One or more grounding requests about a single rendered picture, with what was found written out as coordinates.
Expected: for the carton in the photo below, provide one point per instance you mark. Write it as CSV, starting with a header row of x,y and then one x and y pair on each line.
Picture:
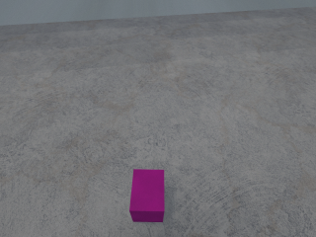
x,y
147,199

